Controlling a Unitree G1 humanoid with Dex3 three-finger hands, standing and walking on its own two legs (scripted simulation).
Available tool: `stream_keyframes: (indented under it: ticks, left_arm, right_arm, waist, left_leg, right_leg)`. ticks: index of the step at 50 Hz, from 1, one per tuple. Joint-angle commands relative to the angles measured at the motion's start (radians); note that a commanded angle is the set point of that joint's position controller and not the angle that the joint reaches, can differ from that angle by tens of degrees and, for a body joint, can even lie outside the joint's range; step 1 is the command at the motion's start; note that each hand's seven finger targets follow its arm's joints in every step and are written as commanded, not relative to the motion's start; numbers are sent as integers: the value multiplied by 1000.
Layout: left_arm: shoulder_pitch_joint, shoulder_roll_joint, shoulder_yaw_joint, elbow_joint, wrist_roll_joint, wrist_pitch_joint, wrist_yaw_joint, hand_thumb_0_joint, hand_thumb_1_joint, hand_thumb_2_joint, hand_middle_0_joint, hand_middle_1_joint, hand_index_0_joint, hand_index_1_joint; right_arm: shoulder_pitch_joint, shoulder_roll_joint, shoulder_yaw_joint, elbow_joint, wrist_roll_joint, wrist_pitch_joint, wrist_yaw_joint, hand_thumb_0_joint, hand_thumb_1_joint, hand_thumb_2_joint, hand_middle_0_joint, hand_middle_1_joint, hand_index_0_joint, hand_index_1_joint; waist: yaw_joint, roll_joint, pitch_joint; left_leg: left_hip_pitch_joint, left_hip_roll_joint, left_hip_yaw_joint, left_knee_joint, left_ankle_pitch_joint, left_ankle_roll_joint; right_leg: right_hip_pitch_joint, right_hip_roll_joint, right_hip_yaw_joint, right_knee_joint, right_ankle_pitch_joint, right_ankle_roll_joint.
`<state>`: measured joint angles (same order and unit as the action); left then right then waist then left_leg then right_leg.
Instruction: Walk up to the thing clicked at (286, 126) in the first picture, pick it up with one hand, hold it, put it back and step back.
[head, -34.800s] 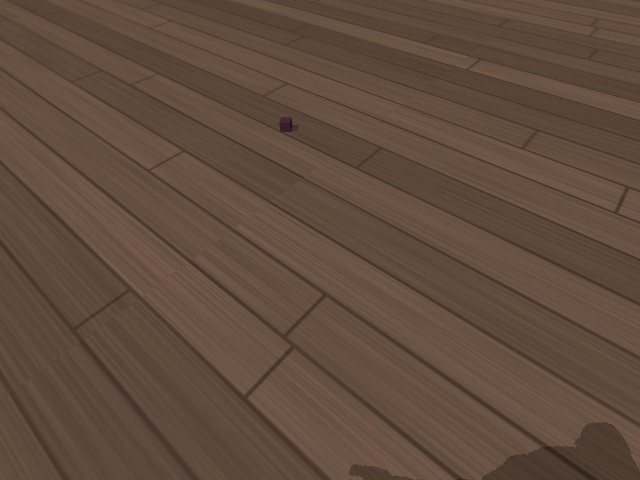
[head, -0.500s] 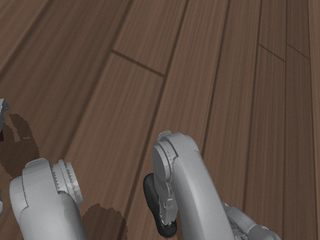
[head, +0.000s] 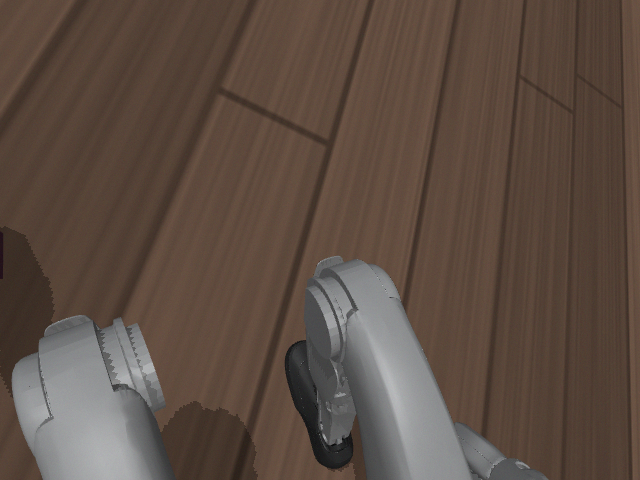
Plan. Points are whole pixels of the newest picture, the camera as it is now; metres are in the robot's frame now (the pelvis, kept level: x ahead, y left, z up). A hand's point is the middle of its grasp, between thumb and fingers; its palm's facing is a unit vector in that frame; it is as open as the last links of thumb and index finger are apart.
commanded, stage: close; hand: left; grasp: from above
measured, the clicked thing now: out of the picture +0.41 +0.33 -0.26
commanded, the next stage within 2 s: settle in 0.38 s
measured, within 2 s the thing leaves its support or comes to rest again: leaves its support in 0.76 s
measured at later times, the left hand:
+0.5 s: hand out of the picture +0.40 +0.34 -0.23, palm faces -0.44 -0.14 -0.88, open 8.8 cm
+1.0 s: hand out of the picture +0.41 +0.35 -0.17, palm faces -0.38 -0.09 -0.92, open 8.6 cm
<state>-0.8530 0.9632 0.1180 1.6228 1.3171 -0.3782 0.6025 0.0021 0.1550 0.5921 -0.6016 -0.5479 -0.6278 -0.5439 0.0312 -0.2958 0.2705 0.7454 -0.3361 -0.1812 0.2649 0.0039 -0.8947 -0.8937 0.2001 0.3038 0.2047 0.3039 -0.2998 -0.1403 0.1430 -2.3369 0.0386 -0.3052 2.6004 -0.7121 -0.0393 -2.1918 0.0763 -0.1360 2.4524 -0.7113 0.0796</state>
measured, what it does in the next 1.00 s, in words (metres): stands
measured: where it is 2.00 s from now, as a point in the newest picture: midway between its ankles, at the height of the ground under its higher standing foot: (245, 460)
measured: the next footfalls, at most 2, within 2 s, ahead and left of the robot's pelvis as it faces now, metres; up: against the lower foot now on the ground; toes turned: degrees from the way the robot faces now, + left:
none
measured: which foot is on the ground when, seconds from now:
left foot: down 0.00-1.00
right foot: down 0.00-1.00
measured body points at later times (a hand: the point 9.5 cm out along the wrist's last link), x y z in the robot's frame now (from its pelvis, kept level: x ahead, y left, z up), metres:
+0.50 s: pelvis +0.00 +0.00 +0.00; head +0.23 +0.13 +0.36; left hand +0.42 +0.34 -0.18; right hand +0.10 -0.27 -0.06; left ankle +0.06 +0.14 -0.25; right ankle +0.11 -0.13 -0.25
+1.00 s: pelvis +0.00 +0.00 +0.01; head +0.22 +0.11 +0.39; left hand +0.42 +0.35 -0.12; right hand +0.11 -0.25 -0.08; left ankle +0.06 +0.14 -0.25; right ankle +0.11 -0.13 -0.25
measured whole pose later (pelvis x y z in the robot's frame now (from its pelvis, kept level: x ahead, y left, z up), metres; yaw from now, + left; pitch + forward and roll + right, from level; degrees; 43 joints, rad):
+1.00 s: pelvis +0.00 +0.00 +0.01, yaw +2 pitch +29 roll -11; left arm -0.82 0.82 0.13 1.41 1.28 -0.24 0.50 0.03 0.20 0.32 -0.99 -0.37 -0.84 -0.38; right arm 0.09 -0.29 0.13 0.75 -0.24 -0.17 0.27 0.00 -0.91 -0.90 0.20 0.30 0.20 0.30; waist -0.25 -0.05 0.00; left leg -2.38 0.04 -0.25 2.54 -0.69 -0.03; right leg -2.24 0.06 -0.10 2.43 -0.71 0.07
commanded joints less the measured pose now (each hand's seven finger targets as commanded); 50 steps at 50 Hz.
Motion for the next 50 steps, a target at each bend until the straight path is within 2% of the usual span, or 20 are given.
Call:
stream_keyframes:
  ticks: [1, 3, 9, 11, 16, 18, 24, 25, 26, 30, 32, 38, 39, 40, 41, 42, 43, 45, 46, 50]
  left_arm:
    - [-193, 191, 16, -88, 12, -3, 105, 0, 298, 567, -718, -451, -711, -457]
    - [-205, 161, -17, -58, 13, 21, 123, 0, 326, 552, -734, -447, -730, -450]
    - [-259, 172, -15, -76, -7, 83, 143, 0, 457, 552, -855, -392, -843, -403]
    - [-264, 215, 20, -76, -8, 98, 137, 0, 492, 525, -881, -381, -872, -389]
    - [-277, 225, 41, -70, -23, 108, 100, 0, 516, 489, -900, -359, -894, -364]
    - [-279, 193, 10, -54, -22, 103, 74, 0, 550, 491, -937, -345, -928, -354]
    - [-256, 205, 11, -41, -17, 72, 43, 0, 607, 512, -989, -333, -975, -347]
    - [-260, 171, -15, -46, -17, 64, 38, 0, 569, 492, -994, -393, -1000, -390]
    - [-246, 194, 15, -36, -16, 60, 44, 0, 589, 528, -1011, -405, -1013, -405]
    - [-250, 181, 9, -76, -18, 57, 51, 0, 651, 524, -1046, -405, -1052, -400]
    - [-269, 220, 43, -132, -19, 56, 58, 0, 672, 550, -1071, -404, -1071, -406]
    - [-252, 230, 73, -204, -14, 78, 49, 0, 697, 582, -1088, -422, -1086, -426]
    - [-237, 235, 84, -219, -6, 87, 40, 0, 704, 605, -1101, -417, -1095, -425]
    - [-261, 188, 54, -253, -16, 89, 29, 0, 714, 606, -1111, -417, -1103, -427]
    - [-269, 223, 94, -303, -24, 94, 26, 0, 725, 620, -1118, -425, -1111, -434]
    - [-245, 190, 80, -323, -31, 104, 14, 0, 716, 612, -1114, -418, -1106, -428]
    - [-230, 156, 61, -308, -35, 115, 0, 0, 713, 589, -1106, -415, -1102, -421]
    - [-236, 173, 78, -355, -50, 125, -25, 0, 731, 574, -1119, -400, -1116, -406]
    - [-209, 116, 35, -335, -48, 137, -49, 0, 738, 539, -1114, -403, -1120, -399]
    - [-242, 91, 20, -375, -75, 154, -124, 0, 762, 525, -1137, -392, -1144, -387]
  right_arm:
    - [122, -343, -112, 12, -10, 4, -22, 0, -882, -895, 200, 300, 199, 300]
    - [108, -337, -114, 8, -6, -6, -26, 0, -881, -894, 200, 299, 199, 299]
    - [111, -348, -127, 14, 11, -43, -21, 0, -884, -896, 199, 299, 199, 299]
    - [113, -353, -132, 3, 15, -50, -21, 0, -887, -897, 199, 299, 199, 299]
    - [128, -355, -140, 2, 19, -56, -21, 0, -888, -898, 199, 299, 199, 299]
    - [112, -350, -142, -5, 22, -58, -22, 0, -888, -898, 199, 299, 199, 299]
    - [116, -348, -137, -6, 21, -45, -28, 0, -888, -898, 199, 299, 199, 299]
    - [117, -351, -137, -23, 20, -44, -26, 0, -909, -901, 199, 300, 199, 300]
    - [135, -353, -139, -9, 18, -37, -27, 0, -908, -901, 199, 300, 199, 300]
    - [135, -341, -133, -16, 17, -32, -23, 0, -908, -900, 200, 300, 199, 300]
    - [141, -346, -143, -9, 17, -31, -25, 0, -908, -901, 200, 300, 199, 300]
    - [155, -336, -163, -20, 34, -30, -14, 0, -909, -901, 199, 299, 199, 299]
    - [165, -333, -175, -17, 39, -27, -15, 0, -907, -901, 199, 299, 199, 299]
    - [160, -314, -179, -11, 50, -28, -12, 0, -909, -902, 199, 299, 199, 299]
    - [158, -318, -191, -23, 52, -25, -12, 0, -909, -901, 199, 299, 199, 299]
    - [176, -310, -199, -17, 62, -22, -9, 0, -911, -902, 199, 299, 199, 299]
    - [176, -299, -205, -14, 67, -20, -5, 0, -910, -902, 199, 299, 199, 299]
    - [181, -308, -227, -30, 90, -7, -8, 0, -910, -902, 199, 299, 199, 299]
    - [197, -289, -231, -12, 97, 0, -6, 0, -910, -902, 199, 299, 199, 299]
    - [210, -290, -264, -31, 133, 24, -20, 0, -911, -902, 199, 299, 199, 299]
  waist:
    - [-24, 477, -623]
    - [-37, 446, -583]
    - [-31, 458, -625]
    - [-25, 450, -624]
    - [-26, 480, -637]
    - [-33, 471, -619]
    - [-31, 459, -596]
    - [-42, 452, -602]
    - [-34, 454, -621]
    - [-26, 489, -651]
    - [-18, 507, -678]
    - [1, 546, -704]
    - [15, 551, -722]
    - [20, 586, -719]
    - [33, 599, -765]
    - [49, 618, -779]
    - [45, 588, -782]
    - [51, 572, -803]
    - [56, 567, -787]
    - [61, 512, -795]
  left_leg:
    - [477, 15, 149, -283, 174, 32]
    - [439, 15, 154, -277, 132, 36]
    - [442, 15, 153, -271, 154, 38]
    - [435, 14, 157, -268, 153, 41]
    - [453, 12, 159, -279, 161, 39]
    - [439, 10, 164, -268, 149, 41]
    - [425, 9, 164, -268, 139, 43]
    - [430, 6, 163, -264, 145, 44]
    - [451, 10, 158, -277, 163, 41]
    - [477, 8, 162, -271, 205, 36]
    - [484, 10, 165, -269, 210, 38]
    - [491, 7, 174, -278, 200, 35]
    - [495, 5, 182, -279, 205, 35]
    - [498, 2, 186, -292, 193, 31]
    - [523, 4, 183, -300, 196, 31]
    - [539, 0, 189, -312, 214, 28]
    - [534, 0, 194, -305, 211, 32]
    - [521, -4, 196, -323, 222, 36]
    - [510, -5, 204, -333, 216, 39]
    - [508, -10, 206, -359, 202, 46]
  right_leg:
    - [265, 39, -140, -227, 236, -94]
    - [242, 35, -125, -234, 201, -95]
    - [235, 32, -124, -228, 226, -93]
    - [244, 29, -118, -231, 226, -91]
    - [248, 27, -122, -226, 231, -93]
    - [230, 25, -120, -222, 222, -91]
    - [241, 23, -113, -224, 211, -92]
    - [237, 24, -121, -224, 224, -89]
    - [255, 28, -127, -226, 240, -90]
    - [261, 23, -131, -205, 283, -90]
    - [265, 26, -124, -213, 287, -90]
    - [237, 20, -122, -210, 274, -95]
    - [243, 20, -110, -211, 276, -98]
    - [226, 17, -103, -210, 258, -103]
    - [236, 19, -101, -218, 256, -105]
    - [233, 15, -99, -221, 266, -108]
    - [229, 15, -95, -224, 269, -106]
    - [229, 10, -94, -238, 280, -106]
    - [229, 11, -78, -249, 273, -107]
    - [220, 1, -69, -283, 260, -106]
